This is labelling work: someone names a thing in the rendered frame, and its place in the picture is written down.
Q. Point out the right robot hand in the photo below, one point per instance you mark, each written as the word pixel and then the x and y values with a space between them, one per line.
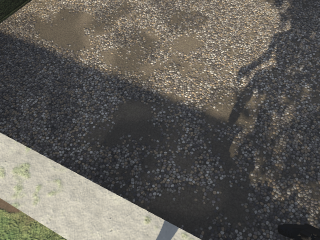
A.
pixel 299 231

